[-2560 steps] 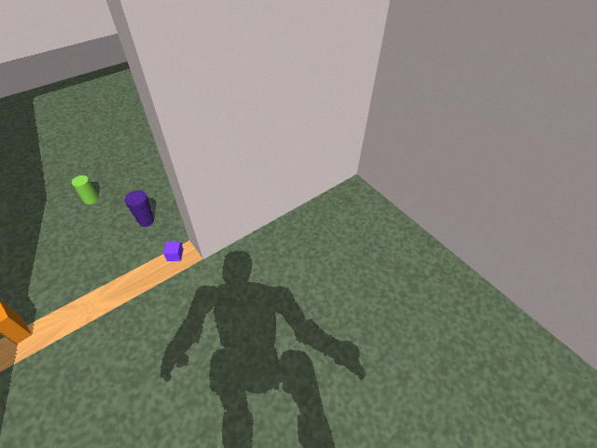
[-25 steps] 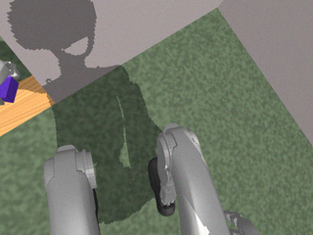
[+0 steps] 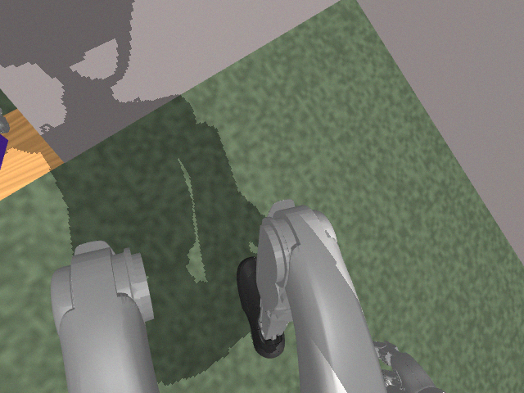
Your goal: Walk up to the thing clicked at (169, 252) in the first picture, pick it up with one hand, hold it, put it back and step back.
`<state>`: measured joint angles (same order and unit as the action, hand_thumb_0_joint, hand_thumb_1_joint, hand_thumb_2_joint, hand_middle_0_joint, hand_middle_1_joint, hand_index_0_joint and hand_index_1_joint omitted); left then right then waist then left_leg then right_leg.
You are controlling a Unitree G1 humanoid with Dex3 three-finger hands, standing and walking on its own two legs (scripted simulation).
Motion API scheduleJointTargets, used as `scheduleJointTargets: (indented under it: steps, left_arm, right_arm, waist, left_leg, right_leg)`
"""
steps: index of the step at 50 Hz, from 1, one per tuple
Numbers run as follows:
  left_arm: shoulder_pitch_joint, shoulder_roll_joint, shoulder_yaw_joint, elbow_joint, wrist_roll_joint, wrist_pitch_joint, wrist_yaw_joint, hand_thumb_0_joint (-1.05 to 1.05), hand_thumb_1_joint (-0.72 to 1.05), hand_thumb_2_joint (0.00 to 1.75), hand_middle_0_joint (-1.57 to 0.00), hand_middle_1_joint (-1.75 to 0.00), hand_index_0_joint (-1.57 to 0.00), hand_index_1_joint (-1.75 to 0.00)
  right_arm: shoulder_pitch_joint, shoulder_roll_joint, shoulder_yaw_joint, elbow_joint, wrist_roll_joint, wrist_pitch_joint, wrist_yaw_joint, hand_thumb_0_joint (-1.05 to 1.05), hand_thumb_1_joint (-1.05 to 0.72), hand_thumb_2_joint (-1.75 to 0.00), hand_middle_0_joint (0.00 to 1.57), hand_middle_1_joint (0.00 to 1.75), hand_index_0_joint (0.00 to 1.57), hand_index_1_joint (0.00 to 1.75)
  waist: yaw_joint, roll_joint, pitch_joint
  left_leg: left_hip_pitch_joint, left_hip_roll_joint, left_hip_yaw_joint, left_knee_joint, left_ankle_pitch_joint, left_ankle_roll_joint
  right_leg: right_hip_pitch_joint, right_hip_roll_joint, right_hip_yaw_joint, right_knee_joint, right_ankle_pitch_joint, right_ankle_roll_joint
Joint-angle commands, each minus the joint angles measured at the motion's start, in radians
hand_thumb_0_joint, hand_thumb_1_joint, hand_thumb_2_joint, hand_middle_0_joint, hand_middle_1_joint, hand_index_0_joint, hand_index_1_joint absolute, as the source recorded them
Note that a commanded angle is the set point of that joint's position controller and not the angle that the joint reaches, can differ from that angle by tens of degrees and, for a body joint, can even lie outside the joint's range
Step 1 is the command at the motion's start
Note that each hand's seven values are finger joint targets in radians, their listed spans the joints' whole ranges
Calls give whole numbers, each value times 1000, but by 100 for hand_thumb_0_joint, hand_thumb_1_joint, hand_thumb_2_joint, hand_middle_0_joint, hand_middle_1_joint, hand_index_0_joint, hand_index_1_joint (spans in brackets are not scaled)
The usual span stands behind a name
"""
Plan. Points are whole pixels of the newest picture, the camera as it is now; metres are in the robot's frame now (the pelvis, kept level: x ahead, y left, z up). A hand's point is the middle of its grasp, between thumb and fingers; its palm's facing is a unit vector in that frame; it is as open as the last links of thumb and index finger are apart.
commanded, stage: rest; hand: left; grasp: from above
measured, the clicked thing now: out of the picture +0.47 +0.31 -0.24
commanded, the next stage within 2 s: open in 1.12 s
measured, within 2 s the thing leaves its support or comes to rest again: rests again in 0.68 s
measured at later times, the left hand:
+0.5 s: hand out of the picture +0.46 +0.30 -0.24, palm faces -0.50 -0.03 -0.87, open 8.0 cm
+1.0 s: hand out of the picture +0.46 +0.31 -0.26, palm faces -0.49 -0.03 -0.87, open 8.0 cm
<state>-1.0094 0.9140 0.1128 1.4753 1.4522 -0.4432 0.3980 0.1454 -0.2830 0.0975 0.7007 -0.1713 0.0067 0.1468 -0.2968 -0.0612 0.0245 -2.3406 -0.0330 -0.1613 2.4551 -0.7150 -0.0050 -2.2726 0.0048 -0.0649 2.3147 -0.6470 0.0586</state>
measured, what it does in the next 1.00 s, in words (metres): stands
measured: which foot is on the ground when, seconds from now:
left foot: down 0.00-1.00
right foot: down 0.00-1.00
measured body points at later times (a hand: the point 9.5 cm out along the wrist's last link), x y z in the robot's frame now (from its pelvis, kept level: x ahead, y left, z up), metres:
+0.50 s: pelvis +0.00 +0.00 -0.02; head +0.28 +0.11 +0.32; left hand +0.49 +0.30 -0.19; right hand +0.04 -0.27 -0.08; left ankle +0.06 +0.12 -0.29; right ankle +0.11 -0.14 -0.29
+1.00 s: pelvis +0.00 +0.01 -0.02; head +0.27 +0.12 +0.31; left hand +0.48 +0.31 -0.21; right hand +0.05 -0.27 -0.08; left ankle +0.06 +0.12 -0.29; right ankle +0.11 -0.13 -0.29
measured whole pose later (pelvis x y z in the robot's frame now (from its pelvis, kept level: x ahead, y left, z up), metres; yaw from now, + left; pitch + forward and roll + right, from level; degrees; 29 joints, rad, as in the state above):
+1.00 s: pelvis +0.00 +0.01 -0.02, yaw -4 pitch +30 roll -14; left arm -1.03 1.04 0.11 1.65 1.49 -0.39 0.54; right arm 0.11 -0.31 0.23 0.64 -0.23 -0.09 0.17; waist -0.37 -0.12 0.11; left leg -2.36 -0.02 -0.22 2.56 -0.74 0.01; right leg -2.27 0.03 -0.11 2.36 -0.64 0.06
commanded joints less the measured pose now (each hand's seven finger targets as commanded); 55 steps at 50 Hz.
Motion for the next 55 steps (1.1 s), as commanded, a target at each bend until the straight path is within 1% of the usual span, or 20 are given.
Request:
scheduleJointTargets:
  steps: [1,4,7,14,17,19,20,22,23,25,29,33,38,40,46,48,49,51,52,55]
  left_arm:
    - [-359,279,42,-157,-20,-2,88,0,79,44,-109,-44,-112,-41]
    - [-344,280,43,-132,-14,14,110,0,75,44,-105,-40,-108,-37]
    - [-364,258,16,-67,-9,27,117,0,65,41,-97,-39,-100,-36]
    - [-337,291,16,-29,0,50,117,0,68,43,-98,-45,-102,-40]
    - [-337,326,50,-56,-11,46,118,0,71,44,-100,-45,-104,-41]
    - [-317,336,51,-60,-13,44,122,0,72,42,-101,-43,-105,-38]
    - [-312,329,47,-49,-10,42,122,0,72,40,-100,-43,-104,-38]
    - [-303,374,75,-65,-6,36,131,0,71,41,-100,-43,-104,-39]
    - [-305,347,48,-58,-6,37,130,0,71,40,-100,-41,-104,-37]
    - [-306,384,78,-52,-4,32,143,0,73,39,-101,-43,-106,-38]
    - [-317,338,33,-22,3,35,158,0,73,41,-101,-42,-105,-38]
    - [-319,334,18,2,9,42,166,0,74,38,-102,-42,-106,-37]
    - [-314,340,17,15,4,49,172,0,71,40,-100,-44,-104,-39]
    - [-314,380,42,12,6,48,181,0,72,41,-101,-45,-105,-40]
    - [-302,343,8,34,3,53,189,0,71,41,-99,-45,-104,-40]
    - [-293,380,31,51,16,55,194,0,72,42,-100,-46,-105,-42]
    - [-305,346,3,44,6,55,194,0,68,42,-99,-45,-103,-41]
    - [-303,366,22,52,8,57,198,0,71,43,-99,-47,-103,-42]
    - [-303,345,1,71,7,59,198,0,67,42,-97,-46,-101,-42]
    - [-298,357,9,72,8,61,196,0,68,43,-98,-46,-101,-42]
  right_arm:
    - [213,-282,-81,8,-13,-7,-15,0,-92,-90,20,30,20,30]
    - [213,-282,-77,15,-14,-12,-15,0,-90,-90,20,30,20,30]
    - [211,-281,-66,20,-13,-22,-14,0,-90,-90,20,30,20,30]
    - [214,-300,-43,8,-19,-43,-4,0,-91,-90,20,30,20,30]
    - [202,-318,-39,-18,-24,-51,-3,0,-90,-90,20,30,20,30]
    - [197,-324,-38,-27,-21,-49,-5,0,-90,-90,20,30,20,30]
    - [198,-329,-37,-31,-25,-50,-4,0,-90,-90,20,30,20,30]
    - [188,-337,-31,-41,-29,-51,-4,0,-90,-90,20,30,20,30]
    - [193,-324,-25,-33,-28,-50,-4,0,-90,-90,20,30,20,30]
    - [184,-336,-24,-48,-33,-52,-5,0,-90,-90,20,30,20,30]
    - [187,-331,-11,-25,-41,-56,-6,0,-90,-90,20,30,20,30]
    - [176,-341,-1,-38,-49,-73,-4,0,-90,-90,20,30,20,30]
    - [167,-358,4,-48,-53,-89,1,0,-91,-90,20,30,20,30]
    - [169,-361,7,-48,-49,-92,0,0,-91,-90,20,30,20,30]
    - [160,-354,24,-47,-58,-98,6,0,-91,-90,20,30,20,30]
    - [161,-371,24,-62,-63,-107,11,0,-91,-90,20,30,20,30]
    - [156,-360,29,-60,-57,-106,11,0,-91,-90,20,30,20,30]
    - [162,-368,26,-58,-59,-111,16,0,-91,-90,20,30,20,30]
    - [150,-367,35,-63,-60,-113,16,0,-91,-90,20,30,20,30]
    - [154,-381,35,-68,-62,-119,20,0,-91,-90,20,30,20,30]
  waist:
    - [-13,473,-720]
    - [-14,472,-729]
    - [-42,440,-683]
    - [-55,455,-671]
    - [-53,472,-683]
    - [-47,483,-693]
    - [-60,485,-672]
    - [-51,491,-689]
    - [-51,488,-682]
    - [-56,485,-672]
    - [-76,472,-611]
    - [-92,467,-584]
    - [-100,480,-581]
    - [-95,486,-589]
    - [-98,502,-573]
    - [-111,490,-562]
    - [-106,482,-562]
    - [-115,495,-562]
    - [-117,487,-540]
    - [-126,483,-526]
  left_leg:
    - [607,9,93,-264,237,19]
    - [603,10,92,-253,257,21]
    - [561,10,86,-241,236,24]
    - [568,12,80,-219,285,22]
    - [587,14,73,-211,322,15]
    - [592,16,69,-216,323,10]
    - [582,18,69,-206,333,8]
    - [580,19,69,-197,345,10]
    - [571,18,73,-194,325,11]
    - [557,21,72,-194,299,12]
    - [521,21,71,-183,252,14]
    - [527,25,64,-177,233,14]
    - [552,30,46,-182,261,7]
    - [551,30,46,-184,272,10]
    - [547,32,36,-193,269,5]
    - [543,35,31,-174,272,7]
    - [536,34,29,-190,268,7]
    - [553,38,22,-191,282,5]
    - [526,35,23,-186,262,7]
    - [537,38,15,-188,277,1]
  right_leg:
    - [293,32,-110,-179,201,-87]
    - [293,34,-112,-164,222,-83]
    - [277,38,-117,-162,213,-84]
    - [313,40,-127,-139,257,-82]
    - [323,39,-136,-136,275,-84]
    - [329,41,-137,-131,272,-89]
    - [325,41,-141,-128,282,-89]
    - [351,45,-141,-127,295,-89]
    - [345,47,-135,-130,280,-92]
    - [348,49,-143,-132,266,-90]
    - [312,54,-148,-136,233,-92]
    - [301,56,-157,-130,222,-87]
    - [300,54,-169,-118,242,-84]
    - [328,59,-167,-119,259,-84]
    - [313,62,-177,-110,255,-83]
    - [313,60,-179,-104,263,-83]
    - [320,63,-177,-109,260,-81]
    - [316,63,-182,-103,271,-79]
    - [308,63,-182,-108,258,-81]
    - [301,59,-187,-103,264,-79]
